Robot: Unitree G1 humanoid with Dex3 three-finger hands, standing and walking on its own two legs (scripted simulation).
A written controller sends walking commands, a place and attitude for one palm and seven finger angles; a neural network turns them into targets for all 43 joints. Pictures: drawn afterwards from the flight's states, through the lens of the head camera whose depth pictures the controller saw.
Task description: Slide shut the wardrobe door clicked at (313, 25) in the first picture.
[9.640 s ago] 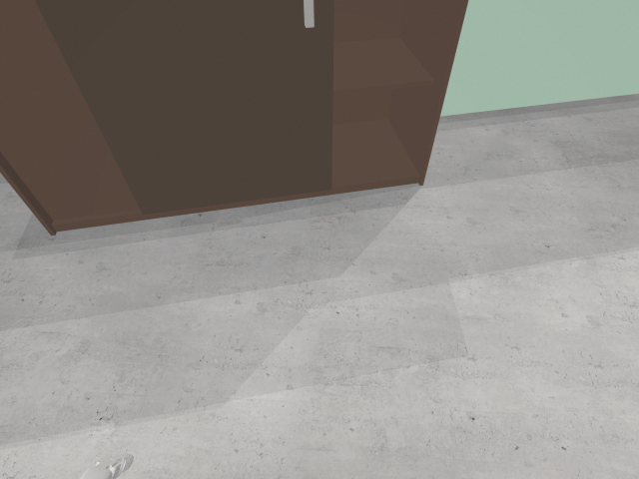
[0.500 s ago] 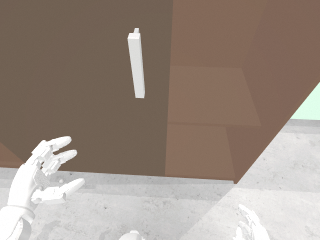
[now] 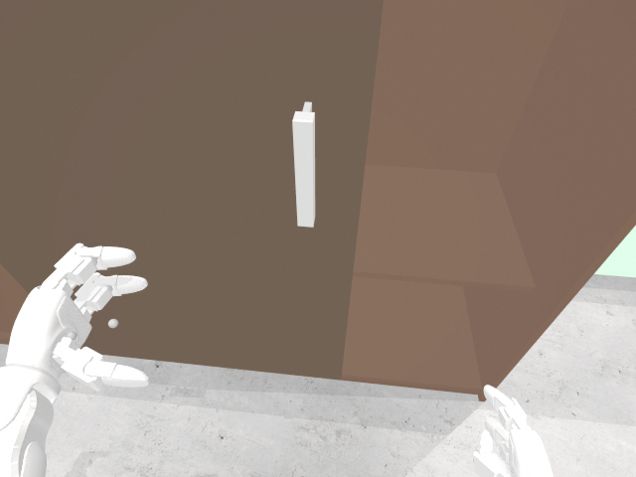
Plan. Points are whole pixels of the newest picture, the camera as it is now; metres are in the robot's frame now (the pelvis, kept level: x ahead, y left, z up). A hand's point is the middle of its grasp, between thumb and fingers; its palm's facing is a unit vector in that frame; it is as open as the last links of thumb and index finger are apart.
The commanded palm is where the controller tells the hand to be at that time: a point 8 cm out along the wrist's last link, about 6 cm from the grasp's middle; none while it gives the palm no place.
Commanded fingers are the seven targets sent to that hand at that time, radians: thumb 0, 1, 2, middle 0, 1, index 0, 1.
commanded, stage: raise the hand with hooked fingers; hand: left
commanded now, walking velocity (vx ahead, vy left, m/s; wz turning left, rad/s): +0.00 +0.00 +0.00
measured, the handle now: (307, 167) +0.52 +0.07 +0.12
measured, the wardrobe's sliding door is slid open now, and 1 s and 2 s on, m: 0.44 0.44 0.44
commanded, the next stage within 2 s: move the hooked fingers beside the handle in 0.82 s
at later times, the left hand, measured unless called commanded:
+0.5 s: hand (96, 276) +0.28 +0.27 +0.15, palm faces +0.04 -1.00 -0.08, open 14.0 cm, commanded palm +0.24 +0.31 +0.15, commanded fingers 0.00 -0.50 0.30 -0.30 -1.20 -0.30 -1.20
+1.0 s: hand (111, 275) +0.28 +0.25 +0.15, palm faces +0.05 -1.00 -0.08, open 14.0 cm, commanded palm +0.26 +0.29 +0.15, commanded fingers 0.00 -0.50 0.30 -0.30 -1.20 -0.30 -1.20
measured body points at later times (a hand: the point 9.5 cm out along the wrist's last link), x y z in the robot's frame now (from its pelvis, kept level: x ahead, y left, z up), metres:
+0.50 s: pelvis +0.00 -0.01 +0.01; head -0.01 -0.03 +0.46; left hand +0.27 +0.32 +0.16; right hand +0.16 -0.26 -0.07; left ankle +0.03 +0.10 -0.72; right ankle -0.02 -0.11 -0.72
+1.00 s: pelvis +0.01 -0.02 +0.01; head +0.00 -0.04 +0.46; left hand +0.27 +0.30 +0.16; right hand +0.17 -0.26 -0.07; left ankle +0.03 +0.10 -0.72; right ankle -0.02 -0.11 -0.72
